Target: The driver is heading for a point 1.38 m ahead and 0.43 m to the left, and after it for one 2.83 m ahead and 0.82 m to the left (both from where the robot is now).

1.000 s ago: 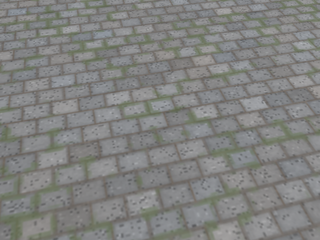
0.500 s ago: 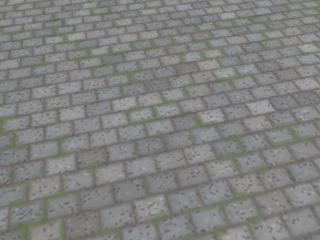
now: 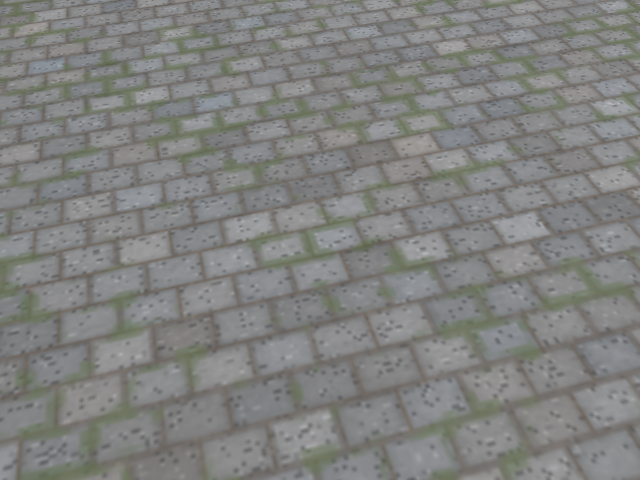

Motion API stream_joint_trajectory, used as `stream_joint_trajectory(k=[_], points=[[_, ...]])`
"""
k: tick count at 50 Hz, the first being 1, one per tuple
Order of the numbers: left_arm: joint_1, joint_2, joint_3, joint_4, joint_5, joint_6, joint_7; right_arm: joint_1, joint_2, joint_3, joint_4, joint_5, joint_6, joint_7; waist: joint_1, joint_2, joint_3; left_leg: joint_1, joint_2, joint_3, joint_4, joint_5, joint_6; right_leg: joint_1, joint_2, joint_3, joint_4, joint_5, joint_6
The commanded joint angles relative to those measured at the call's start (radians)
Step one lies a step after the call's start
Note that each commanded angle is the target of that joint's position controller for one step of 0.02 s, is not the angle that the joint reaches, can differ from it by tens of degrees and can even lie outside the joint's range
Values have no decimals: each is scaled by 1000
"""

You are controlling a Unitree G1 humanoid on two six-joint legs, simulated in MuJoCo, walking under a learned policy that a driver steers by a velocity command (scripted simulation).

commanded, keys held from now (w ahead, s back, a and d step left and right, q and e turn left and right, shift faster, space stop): w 0.96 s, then w+q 0.04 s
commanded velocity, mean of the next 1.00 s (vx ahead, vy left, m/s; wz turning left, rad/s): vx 0.44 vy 0.00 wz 0.00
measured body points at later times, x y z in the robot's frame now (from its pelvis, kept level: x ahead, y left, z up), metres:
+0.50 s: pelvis +0.19 -0.03 -0.01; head +0.22 -0.04 +0.44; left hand +0.09 +0.22 -0.14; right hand +0.42 -0.25 -0.10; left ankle +0.38 +0.11 -0.71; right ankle +0.03 -0.14 -0.74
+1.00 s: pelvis +0.48 +0.00 +0.00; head +0.50 +0.00 +0.45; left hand +0.67 +0.24 -0.10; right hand +0.46 -0.27 -0.14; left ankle +0.39 +0.09 -0.74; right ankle +0.68 -0.16 -0.69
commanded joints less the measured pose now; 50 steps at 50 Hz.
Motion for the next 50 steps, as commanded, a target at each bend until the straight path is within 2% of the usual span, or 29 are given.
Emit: stream_joint_trajectory(k=[1,3,4,5,6,7,8,9,10,11,13,16,19,22,25,27,28,29,30,31,32,33,34,36,38,39,43,46,50], points=[[-85,89,15,-78,-12,-51,-18,-23,-183,-44,-62,15,-23,0,0,103,136,-14,316,-389,-329,-312,168,-195,-76,17,-20,-43,-28],[-5,73,20,-38,-7,-62,-23,-74,-193,-48,-80,30,-14,3,53,92,88,-127,214,-222,-264,-201,123,70,-19,-68,-245,163,-20],[74,72,27,1,-4,-60,-24,-64,-183,-45,-81,26,-9,5,76,81,61,-192,174,-175,-203,-183,112,208,25,-101,-289,248,-3],[148,78,33,28,-3,-54,-23,-64,-150,-34,-86,20,-10,9,102,44,44,-253,138,-133,-111,-158,91,305,22,-76,-314,239,0],[239,123,43,39,-2,-53,-16,-80,-76,-12,-101,7,-16,18,133,-115,16,-361,56,-32,160,-110,34,408,-135,161,-425,108,-46],[328,250,64,37,-3,-57,-20,-88,-29,-1,-150,-5,-36,19,137,-320,-17,-563,-42,27,452,-243,-13,500,-351,570,-560,-27,-186],[297,231,54,41,15,-73,-29,-103,-72,-12,-162,28,-49,18,115,-243,29,-651,3,-66,643,-290,3,418,-430,728,-614,-232,-277],[202,167,36,3,12,-89,-33,-121,-110,-19,-169,47,-60,23,81,-152,115,-721,65,-101,703,-182,24,377,-393,644,-622,-261,-248],[147,136,25,-19,12,-96,-38,-112,-122,-25,-157,39,-68,28,59,-127,128,-722,96,-88,699,-81,33,359,-339,527,-622,-163,-202],[114,125,18,-35,10,-96,-42,-111,-128,-31,-150,22,-74,29,44,-109,125,-704,118,-78,656,-2,30,348,-298,431,-624,-23,-166],[141,92,6,-36,16,-85,-39,-128,-119,-37,-152,6,-75,41,45,-112,106,-638,136,-47,576,105,8,329,-235,277,-633,225,-132],[196,116,7,-29,20,-72,-18,-206,-68,-26,-184,2,-65,49,61,-94,103,-622,125,2,443,192,-38,311,-205,164,-640,460,-150],[216,140,10,-39,19,-66,-5,-336,-34,-10,-234,8,-64,53,90,-92,127,-526,90,42,225,303,-52,238,-180,95,-669,486,-144],[264,145,15,-28,8,-63,-2,-410,-40,-6,-265,16,-64,64,101,-99,154,-478,68,48,117,352,-36,261,-209,79,-680,491,-149],[256,154,26,-29,0,-54,0,-419,-68,-15,-286,17,-70,78,63,-99,141,-456,63,25,56,318,7,370,-255,66,-621,621,-129],[225,179,38,-44,8,-42,1,-324,-113,-37,-269,14,-72,78,-5,-130,50,-305,16,52,65,259,41,420,-262,48,-487,951,-107],[209,177,38,-52,15,-32,0,-183,-147,-59,-229,16,-69,72,-79,-137,-41,-129,-17,76,67,245,67,403,-234,21,-321,1101,-88],[203,162,31,-66,24,-27,-1,-8,-185,-80,-179,17,-62,61,-155,-124,-148,135,23,34,83,250,101,268,-193,1,-100,1038,-61],[309,50,-1,-91,34,-39,-13,134,-277,-102,-149,-12,-57,54,-126,85,-322,548,286,-361,78,118,236,-108,-64,-27,291,615,-11],[340,0,-18,-69,14,-67,-21,155,-233,-88,-131,-7,-52,60,-109,240,-441,638,424,-772,-143,-68,327,-293,66,73,549,-79,10],[235,110,12,-101,-16,-92,-27,68,-170,-67,-138,2,-57,63,-107,166,-264,495,380,-695,-194,-135,269,-399,-1,133,639,-63,-16],[140,142,20,-133,-35,-105,-25,-24,-134,-57,-157,-2,-62,61,-80,102,-128,325,349,-534,-216,-72,233,-416,-54,99,627,19,-33],[99,134,22,-142,-28,-106,-17,-95,-109,-49,-164,-10,-71,66,-42,19,-44,157,310,-410,-250,52,213,-375,-102,78,557,103,-33],[129,101,30,-135,-5,-81,-7,-143,-70,-39,-161,-24,-81,73,23,45,-9,-9,244,-268,-303,159,189,-254,-152,82,462,172,-28],[137,65,27,-140,0,-59,-4,-121,-75,-39,-140,-17,-85,73,43,49,16,-76,230,-206,-346,200,204,-239,-165,66,397,182,-14],[106,69,29,-157,3,-53,-2,-102,-91,-43,-130,-16,-87,67,43,47,35,-87,229,-185,-364,214,211,-268,-172,60,355,213,-3],[-63,77,31,-224,17,-59,-7,-31,-130,-53,-106,-13,-78,38,5,23,70,-41,206,-114,-385,266,194,-370,-169,42,85,445,30],[-184,57,20,-257,11,-70,-21,31,-146,-55,-87,-3,-72,28,-38,21,78,-21,181,-56,-382,280,165,-311,-122,-4,-107,577,33],[-300,69,16,-310,1,-77,-41,122,-146,-58,-47,9,-51,25,-69,19,101,121,234,-89,-318,298,159,-337,-97,11,-220,537,20]])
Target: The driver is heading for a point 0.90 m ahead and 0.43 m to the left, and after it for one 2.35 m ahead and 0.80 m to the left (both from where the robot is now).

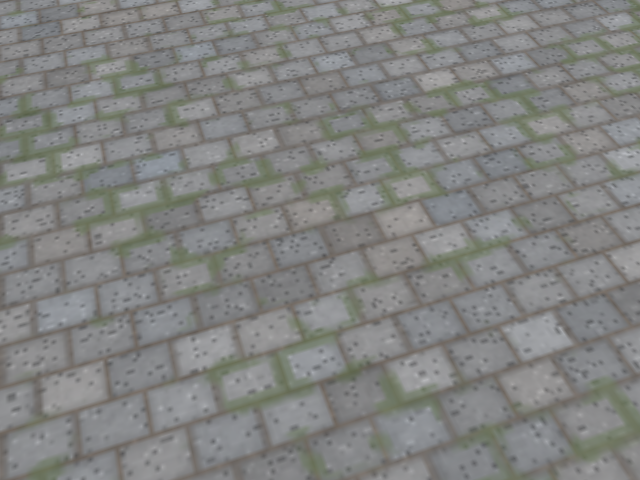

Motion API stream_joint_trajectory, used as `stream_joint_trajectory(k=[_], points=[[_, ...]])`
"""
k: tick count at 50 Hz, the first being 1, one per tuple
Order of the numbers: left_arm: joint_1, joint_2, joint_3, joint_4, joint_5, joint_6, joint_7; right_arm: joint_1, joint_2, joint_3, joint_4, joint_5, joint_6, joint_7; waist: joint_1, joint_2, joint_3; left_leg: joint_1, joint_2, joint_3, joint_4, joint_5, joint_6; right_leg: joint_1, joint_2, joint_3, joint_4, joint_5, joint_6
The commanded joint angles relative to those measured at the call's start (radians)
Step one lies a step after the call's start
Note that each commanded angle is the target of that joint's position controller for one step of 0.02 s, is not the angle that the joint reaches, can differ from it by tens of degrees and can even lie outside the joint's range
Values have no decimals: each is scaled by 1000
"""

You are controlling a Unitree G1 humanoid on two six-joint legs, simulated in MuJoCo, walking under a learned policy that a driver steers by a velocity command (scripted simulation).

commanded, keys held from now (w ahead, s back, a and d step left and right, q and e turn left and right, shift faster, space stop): w+q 1.00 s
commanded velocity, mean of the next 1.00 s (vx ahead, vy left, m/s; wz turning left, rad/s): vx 0.50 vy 0.00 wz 0.48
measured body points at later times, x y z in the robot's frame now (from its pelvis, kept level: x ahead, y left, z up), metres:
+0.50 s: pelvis +0.28 -0.03 +0.00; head +0.30 -0.02 +0.45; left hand +0.23 +0.25 -0.14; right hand +0.50 -0.24 -0.11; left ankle +0.40 +0.16 -0.69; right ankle +0.22 -0.15 -0.74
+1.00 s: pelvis +0.53 +0.11 +0.00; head +0.55 +0.14 +0.45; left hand +0.59 +0.44 -0.09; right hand +0.72 -0.12 -0.10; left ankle +0.45 +0.14 -0.74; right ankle +0.79 +0.04 -0.68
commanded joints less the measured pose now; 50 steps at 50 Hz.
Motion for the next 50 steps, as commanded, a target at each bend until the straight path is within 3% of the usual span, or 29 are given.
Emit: stream_joint_trajectory(k=[1,3,4,5,6,7,8,9,10,11,13,15,17,22,27,30,31,32,33,34,35,36,37,38,39,41,44,47,50], points=[[-129,70,9,-102,-5,-22,-17,53,-163,-36,-17,10,9,-10,10,75,78,-23,310,-162,-15,250,148,15,30,1,-78,-38,-15],[-87,104,21,-102,-7,-30,-23,39,-183,-45,-23,11,20,-14,49,99,48,16,332,-196,50,325,130,94,50,0,-109,-113,-31],[-17,129,34,-87,-7,-35,-22,15,-190,-47,-31,10,25,-14,95,111,7,9,317,-190,131,446,116,206,75,-21,-129,-140,-47],[138,175,59,-43,-5,-38,-14,6,-166,-37,-40,3,28,-13,166,100,-95,-45,258,-156,305,525,88,428,84,-32,-134,-134,-76],[326,250,81,-12,13,-37,-3,4,-115,-16,-72,-15,26,-11,232,19,-262,-233,186,-107,605,327,50,739,-82,132,-86,-136,-139],[394,323,98,18,18,-26,-6,146,28,21,-79,-3,7,-5,165,-263,-406,-624,18,-62,949,-272,-16,1080,-325,579,-184,-307,-288],[383,207,69,6,16,-26,-6,99,-90,-5,-64,24,-6,-6,198,-178,-387,-717,60,-192,1080,-352,-10,1038,-307,654,-266,-423,-270],[297,153,52,-12,14,-29,-2,9,-151,-25,-93,43,-12,-9,189,-129,-231,-777,107,-183,1107,-269,2,911,-275,487,-283,-388,-218],[220,127,43,-23,16,-31,-2,-35,-144,-26,-100,39,-11,-15,160,-63,-154,-748,156,-162,1082,-180,0,775,-239,366,-309,-300,-193],[170,98,36,-24,17,-33,-4,-58,-131,-33,-102,26,-4,-20,136,-44,-88,-714,183,-160,1030,-121,-4,662,-203,270,-348,-237,-178],[131,78,33,-16,29,-38,-5,-30,-85,-37,-103,25,23,-15,88,-70,-46,-625,216,-160,984,-60,-6,543,-164,147,-410,-186,-165],[131,95,40,-4,26,-44,0,-45,-55,-37,-124,23,45,-12,71,-48,-11,-643,228,-153,952,-25,-13,501,-165,64,-448,-119,-180],[142,116,49,5,28,-44,10,-86,-53,-39,-151,16,56,-10,69,-26,13,-694,232,-159,883,48,-24,503,-166,0,-468,-76,-187],[174,154,63,13,23,-29,29,-238,-38,-28,-209,7,46,20,110,-3,52,-687,213,-87,606,258,-28,540,-140,-155,-485,-40,-164],[249,186,78,34,-1,3,32,-370,-45,-24,-284,9,48,49,143,1,86,-720,184,-20,477,187,11,705,-187,-216,-414,53,-142],[221,225,89,20,-12,25,36,-303,-94,-49,-297,11,54,57,74,-45,10,-559,97,58,466,45,66,752,-191,-258,-221,476,-110],[203,233,91,14,-16,34,37,-191,-130,-71,-274,16,56,55,5,-44,-53,-411,49,84,438,37,94,727,-171,-278,-57,579,-92],[199,220,83,6,-15,36,38,-22,-193,-108,-227,18,59,42,-78,-13,-141,-148,9,67,379,90,133,607,-127,-297,178,502,-52],[228,132,54,-22,28,27,35,75,-296,-135,-203,20,69,19,-68,195,-209,120,210,-256,363,129,198,310,-55,-292,515,-120,-1],[276,51,26,-79,20,-12,23,23,-346,-131,-242,12,52,26,29,323,-355,364,404,-856,164,-127,402,-41,155,-78,801,-698,39],[141,145,43,-97,-24,-49,10,37,-253,-103,-249,4,38,36,-43,158,-322,346,408,-846,69,-147,348,-157,110,61,840,-648,12],[92,152,44,-116,-44,-66,6,3,-210,-91,-244,2,24,36,-26,134,-197,242,380,-699,75,-83,309,-204,69,48,791,-557,-17],[101,144,45,-98,-24,-70,15,-71,-176,-81,-256,4,16,35,25,41,-120,85,333,-576,81,29,273,-145,21,52,702,-476,-21],[114,158,55,-86,4,-63,22,-134,-141,-70,-271,1,14,31,63,44,-89,-38,296,-484,76,130,251,-63,-9,57,614,-428,-14],[133,161,60,-83,10,-49,20,-162,-129,-64,-286,-8,13,26,89,64,-78,-114,271,-442,55,187,243,3,-25,61,577,-398,-6],[132,137,58,-92,21,-27,20,-150,-147,-67,-286,-4,9,14,101,62,-66,-183,249,-389,29,287,249,38,-18,43,494,-361,23],[29,108,49,-133,28,-15,24,-94,-180,-76,-272,2,9,-8,74,64,-28,-214,214,-326,18,334,232,0,12,27,301,-207,62],[-71,82,37,-164,21,-22,12,-57,-176,-75,-264,7,19,-18,33,105,-9,-242,165,-287,32,241,183,54,62,20,72,-24,64],[-146,87,33,-197,7,-32,-2,-12,-179,-76,-248,11,25,-20,2,125,5,-233,179,-328,53,176,164,105,94,21,-41,38,54]])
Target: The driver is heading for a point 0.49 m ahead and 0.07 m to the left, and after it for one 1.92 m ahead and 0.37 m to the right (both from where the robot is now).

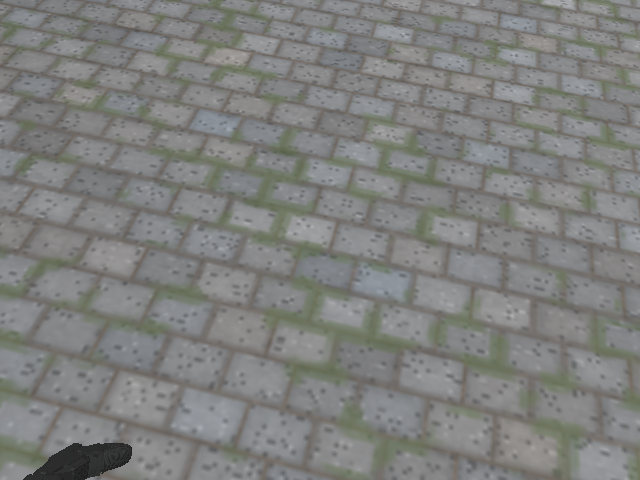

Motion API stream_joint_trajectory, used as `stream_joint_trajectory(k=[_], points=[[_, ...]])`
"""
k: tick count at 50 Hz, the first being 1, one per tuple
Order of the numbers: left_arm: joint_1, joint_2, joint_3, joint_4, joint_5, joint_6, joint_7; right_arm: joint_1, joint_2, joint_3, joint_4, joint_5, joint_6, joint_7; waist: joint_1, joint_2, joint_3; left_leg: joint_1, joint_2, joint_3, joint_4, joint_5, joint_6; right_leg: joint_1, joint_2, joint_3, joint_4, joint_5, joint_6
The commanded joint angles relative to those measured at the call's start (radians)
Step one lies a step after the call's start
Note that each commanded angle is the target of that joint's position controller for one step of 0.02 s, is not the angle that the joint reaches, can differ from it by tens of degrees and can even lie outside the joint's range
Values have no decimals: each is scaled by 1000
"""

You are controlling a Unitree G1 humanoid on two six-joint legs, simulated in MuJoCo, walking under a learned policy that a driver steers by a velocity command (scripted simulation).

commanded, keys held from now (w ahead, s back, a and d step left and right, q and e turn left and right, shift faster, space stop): w+q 0.50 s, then w+e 0.50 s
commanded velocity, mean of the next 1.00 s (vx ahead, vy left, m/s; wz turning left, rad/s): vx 0.50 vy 0.00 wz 0.25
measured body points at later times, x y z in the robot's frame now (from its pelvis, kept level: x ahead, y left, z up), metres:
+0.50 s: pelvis +0.27 -0.03 +0.00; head +0.30 -0.01 +0.45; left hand +0.22 +0.26 -0.13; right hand +0.53 -0.22 -0.09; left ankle +0.36 +0.17 -0.68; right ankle +0.24 -0.15 -0.75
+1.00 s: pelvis +0.51 +0.12 +0.00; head +0.53 +0.13 +0.45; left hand +0.60 +0.41 -0.12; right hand +0.62 -0.15 -0.12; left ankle +0.43 +0.19 -0.75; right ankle +0.69 -0.02 -0.68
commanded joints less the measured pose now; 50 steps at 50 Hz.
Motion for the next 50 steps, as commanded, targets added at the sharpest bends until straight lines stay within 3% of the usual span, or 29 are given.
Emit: stream_joint_trajectory(k=[1,5,6,7,8,9,10,11,12,13,14,16,19,23,27,29,31,32,33,34,35,36,37,38,39,40,42,44,50], points=[[-122,67,9,-100,-11,-23,-14,32,-169,-43,-43,6,-6,-9,-14,133,-11,-66,222,-180,-63,174,120,111,62,-38,-100,67,-8],[-74,113,23,-102,-14,-44,-27,33,-169,-45,-45,3,9,-20,24,173,-27,33,262,-286,60,226,99,181,76,-25,-160,-85,-50],[3,128,33,-83,-12,-49,-24,14,-159,-42,-54,3,12,-20,67,182,-57,26,238,-285,118,288,82,286,87,-46,-195,-87,-72],[120,162,48,-61,1,-54,-18,-1,-123,-28,-68,-2,10,-15,125,161,-150,-25,181,-246,272,322,51,489,38,-17,-191,-74,-115],[287,222,62,-48,13,-51,-8,8,-73,-7,-94,-23,8,-12,183,39,-308,-175,106,-151,560,127,9,770,-141,163,-162,-121,-173],[341,269,74,-11,18,-37,-17,163,-27,6,-119,16,-1,-10,97,-336,-403,-538,-5,-69,853,-378,-48,1044,-343,648,-277,-355,-326],[303,158,48,-36,-5,-31,-21,142,-144,-12,-86,28,1,-14,121,-191,-308,-648,83,-96,971,-338,-58,985,-335,662,-318,-553,-295],[259,102,33,-47,-8,-22,-15,30,-191,-25,-100,19,7,-12,147,-89,-179,-671,116,-64,984,-240,-64,855,-291,486,-331,-522,-250],[209,95,26,-51,2,-15,-14,-20,-179,-26,-111,9,11,-14,127,-15,-107,-633,152,-34,961,-168,-70,723,-249,363,-352,-392,-230],[183,78,21,-43,6,-11,-13,-52,-163,-28,-123,-2,11,-10,110,-12,-53,-613,179,-32,913,-124,-72,632,-215,277,-374,-292,-228],[174,74,18,-37,13,-13,-10,-42,-142,-28,-127,4,16,-4,88,-43,-44,-565,206,-28,884,-97,-70,574,-191,204,-398,-236,-219],[177,76,21,-22,5,-21,-9,-40,-101,-21,-136,13,27,2,79,-62,-34,-553,224,0,841,-80,-75,536,-176,110,-443,-172,-232],[191,116,36,-2,0,-27,-6,-94,-82,-14,-172,4,34,5,82,-31,-18,-611,241,6,740,3,-92,550,-193,18,-477,-67,-256],[197,142,42,9,-1,-13,-1,-177,-69,-4,-192,5,22,27,108,-17,-4,-587,231,54,527,201,-90,582,-162,-137,-481,28,-228],[290,165,45,49,-19,5,-2,-307,-36,15,-236,2,12,46,158,3,37,-528,194,112,352,219,-66,620,-179,-189,-477,42,-221],[316,186,48,74,-36,18,-8,-338,-50,12,-257,1,9,52,141,-9,59,-519,172,127,292,129,-40,677,-210,-168,-453,107,-226],[303,215,50,88,-49,31,-7,-292,-94,-5,-252,-8,3,53,81,-42,20,-406,132,163,232,48,-7,717,-219,-162,-347,367,-214],[288,217,45,96,-53,37,-5,-172,-129,-25,-217,-12,0,50,1,-44,-54,-222,100,188,173,99,17,691,-191,-189,-206,495,-191],[295,187,30,100,-47,35,-2,-10,-185,-53,-163,-15,1,39,-75,-33,-158,53,102,177,175,172,40,565,-142,-215,-11,457,-155],[313,99,-2,64,-15,26,-6,150,-283,-77,-136,-35,6,18,-111,124,-320,417,352,-130,203,188,127,255,-52,-232,352,51,-96],[394,35,-25,62,-17,6,-13,132,-308,-68,-147,-36,3,16,-39,287,-466,534,542,-541,70,102,239,37,87,-74,611,-651,-65],[304,148,9,64,-53,0,-16,100,-217,-44,-149,-33,-5,22,-78,171,-374,446,514,-469,27,67,196,-51,47,21,690,-627,-69],[246,154,14,37,-62,-2,-17,47,-183,-32,-136,-25,-11,23,-50,171,-217,312,477,-299,5,111,157,-102,5,-5,668,-544,-76],[228,136,13,40,-47,2,-11,-17,-147,-22,-129,-21,-17,26,-10,130,-150,191,429,-201,-26,134,129,-75,-34,-17,614,-458,-72],[242,130,19,48,-35,14,-7,-67,-115,-14,-128,-22,-25,30,26,154,-101,91,395,-117,-68,157,112,-27,-60,-15,574,-391,-66],[281,115,20,64,-38,31,-7,-100,-95,-11,-125,-28,-35,30,57,170,-89,23,375,-60,-113,155,102,35,-76,-7,565,-335,-60],[301,75,15,72,-41,56,-5,-123,-90,-15,-106,-34,-56,27,83,144,-63,-36,370,16,-172,203,109,55,-78,-8,551,-275,-47],[264,64,16,57,-38,68,-1,-120,-98,-20,-83,-42,-65,17,86,121,-23,-43,364,93,-199,250,103,4,-75,8,501,-204,-36],[97,28,-2,-2,-23,58,-30,-74,-139,-33,-39,-35,-57,-7,35,85,44,28,354,258,-223,289,73,-33,-46,-53,169,33,-47]])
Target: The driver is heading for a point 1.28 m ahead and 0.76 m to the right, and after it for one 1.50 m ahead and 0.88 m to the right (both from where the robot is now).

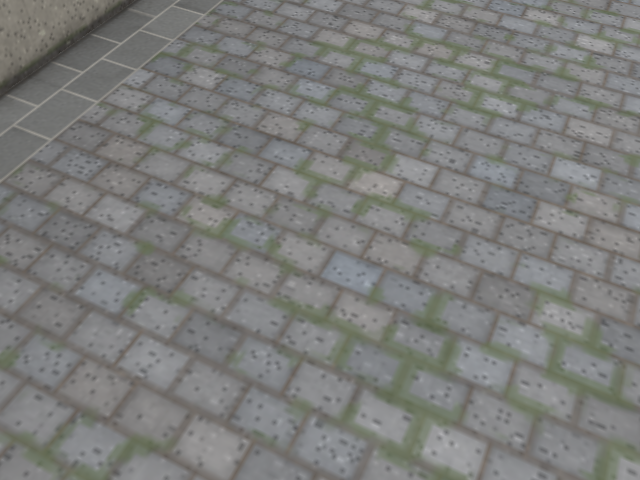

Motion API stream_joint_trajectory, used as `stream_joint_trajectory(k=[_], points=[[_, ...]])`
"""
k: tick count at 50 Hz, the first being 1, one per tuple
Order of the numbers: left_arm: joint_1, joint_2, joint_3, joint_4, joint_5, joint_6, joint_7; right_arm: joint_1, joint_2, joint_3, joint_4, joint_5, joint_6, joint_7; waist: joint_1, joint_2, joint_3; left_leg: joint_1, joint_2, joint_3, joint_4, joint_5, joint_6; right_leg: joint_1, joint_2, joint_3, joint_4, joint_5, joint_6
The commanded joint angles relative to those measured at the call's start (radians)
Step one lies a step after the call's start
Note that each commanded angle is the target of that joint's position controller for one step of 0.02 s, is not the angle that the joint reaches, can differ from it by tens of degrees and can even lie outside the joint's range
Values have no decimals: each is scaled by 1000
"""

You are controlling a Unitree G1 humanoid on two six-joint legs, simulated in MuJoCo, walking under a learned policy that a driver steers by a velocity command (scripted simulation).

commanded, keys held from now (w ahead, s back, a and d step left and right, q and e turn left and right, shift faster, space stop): w+e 1.00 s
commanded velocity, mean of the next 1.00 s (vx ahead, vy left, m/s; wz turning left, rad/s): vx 0.50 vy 0.00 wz -0.56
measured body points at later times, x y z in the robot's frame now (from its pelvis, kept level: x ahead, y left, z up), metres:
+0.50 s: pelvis +0.28 -0.07 +0.00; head +0.32 -0.09 +0.45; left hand +0.43 +0.19 -0.11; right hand +0.41 -0.38 -0.09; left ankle +0.47 +0.09 -0.68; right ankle +0.24 -0.13 -0.74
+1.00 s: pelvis +0.56 -0.11 +0.00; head +0.58 -0.12 +0.45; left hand +0.86 +0.00 -0.09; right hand +0.42 -0.37 -0.12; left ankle +0.57 +0.00 -0.74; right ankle +0.56 -0.32 -0.67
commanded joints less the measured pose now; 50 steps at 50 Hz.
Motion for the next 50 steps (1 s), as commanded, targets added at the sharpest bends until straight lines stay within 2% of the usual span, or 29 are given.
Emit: stream_joint_trajectory(k=[1,5,7,8,9,10,11,12,13,14,15,16,17,19,21,25,28,31,33,34,35,36,37,38,39,40,43,46,50], points=[[-90,12,-10,-83,7,-12,-20,-50,-158,-37,-58,9,-11,-14,-3,86,73,-46,288,-50,-129,298,125,4,-6,-36,-132,88,-15],[-170,20,-13,-142,5,-12,-46,-5,-183,-48,-26,30,19,-18,-22,88,93,101,327,-8,-51,432,110,-35,17,-95,-223,-21,-62],[-142,45,0,-157,2,-10,-53,-23,-210,-54,-29,36,35,-23,14,119,45,138,328,19,59,747,88,57,73,-153,-234,-114,-99],[-88,68,13,-154,-1,-6,-52,-33,-226,-58,-32,40,43,-26,51,141,0,145,323,27,155,919,75,141,114,-184,-225,-167,-121],[23,108,35,-133,-5,-4,-48,-49,-237,-58,-36,44,52,-28,117,145,-63,119,305,40,316,1005,57,288,158,-201,-245,-185,-150],[182,167,69,-96,-5,0,-33,-62,-228,-51,-40,49,51,-29,204,117,-146,1,261,58,547,903,17,546,191,-175,-323,-117,-190],[266,266,93,-76,-5,11,-9,-27,-135,-21,-62,10,37,-27,188,-88,-214,-288,184,46,877,246,-33,818,-1,133,-329,-45,-254],[216,314,93,-115,2,-6,-17,37,-51,10,-113,11,0,-14,91,-222,-364,-656,-39,-170,1182,-382,-81,1085,-212,754,-513,-271,-478],[232,219,67,-123,5,-18,-25,-99,-153,-8,-126,51,-35,0,172,-51,-350,-768,16,-318,1208,-330,-53,1083,-211,740,-608,-316,-424],[199,177,56,-117,5,-30,-24,-158,-161,-9,-149,72,-51,6,158,-27,-214,-809,56,-306,1148,-242,-27,969,-180,591,-609,-270,-383],[132,147,46,-127,2,-37,-24,-160,-148,-6,-136,52,-56,-2,104,65,-127,-764,104,-302,1055,-169,-22,812,-133,472,-604,-163,-346],[75,111,36,-140,5,-39,-19,-154,-162,-16,-126,25,-51,-9,69,60,-88,-693,131,-301,971,-128,-30,693,-97,383,-610,-55,-327],[51,98,29,-158,18,-39,-12,-134,-165,-20,-121,18,-38,-6,42,37,-77,-628,146,-304,941,-99,-38,616,-74,340,-629,11,-322],[52,114,33,-165,15,-42,-1,-123,-142,-18,-125,8,-16,-6,25,34,-67,-592,145,-283,855,-73,-68,538,-53,283,-653,113,-326],[79,143,41,-160,12,-41,13,-175,-115,-8,-145,3,-4,-8,34,32,-43,-599,131,-261,737,8,-99,484,-26,224,-663,159,-315],[126,155,46,-152,2,-26,30,-324,-79,13,-180,10,-9,4,96,-20,-23,-522,65,-243,414,274,-115,433,44,162,-640,38,-245],[177,156,47,-138,-2,-16,32,-388,-101,9,-202,27,-20,19,124,-39,-21,-482,35,-257,308,316,-108,471,15,228,-600,-48,-230],[182,148,48,-138,-1,-9,37,-366,-144,-7,-203,31,-35,30,99,-65,-25,-449,32,-286,250,222,-72,553,-24,326,-514,-83,-209],[154,128,42,-151,3,-5,37,-244,-170,-26,-172,29,-46,26,27,-84,-62,-289,26,-261,199,186,-29,546,5,336,-412,-25,-175],[148,78,24,-164,10,-8,33,-125,-208,-40,-156,11,-52,19,-31,-45,-165,-80,112,-328,215,166,21,482,60,284,-224,-38,-140],[242,11,3,-190,8,-14,34,7,-290,-60,-142,-11,-49,12,-28,163,-325,278,338,-656,195,38,142,212,185,156,114,-295,-70],[297,40,-2,-206,-13,-20,34,52,-281,-60,-111,6,-36,22,-9,399,-366,374,460,-1023,78,-241,228,-29,191,110,336,-594,-43],[243,135,20,-188,-20,-16,34,-3,-190,-36,-131,20,-30,21,-28,258,-226,267,427,-938,42,-381,192,-104,129,131,427,-517,-35],[157,155,27,-201,-9,-10,34,-49,-154,-24,-138,19,-19,16,-33,180,-127,145,386,-776,41,-302,151,-106,96,89,438,-438,-31],[117,144,28,-213,2,-7,32,-92,-134,-15,-135,13,-13,14,-13,138,-59,25,342,-655,20,-173,138,-77,65,75,399,-377,-28],[104,132,32,-219,6,-4,27,-116,-114,-7,-129,8,-13,11,8,150,-27,-50,309,-569,-2,-82,129,-44,35,76,353,-336,-28],[113,76,23,-228,-5,12,18,-122,-118,-10,-106,12,-24,9,30,169,-9,-125,279,-410,-64,57,138,3,4,46,289,-282,-19],[65,59,16,-252,2,16,17,-107,-156,-22,-81,10,-27,6,26,128,-1,-94,296,-315,-90,178,159,-49,-7,47,185,-187,1],[-27,40,6,-267,2,3,-5,-100,-182,-25,-59,15,-13,1,-6,114,19,-57,265,-162,-88,277,128,-15,5,-6,-39,6,-4]])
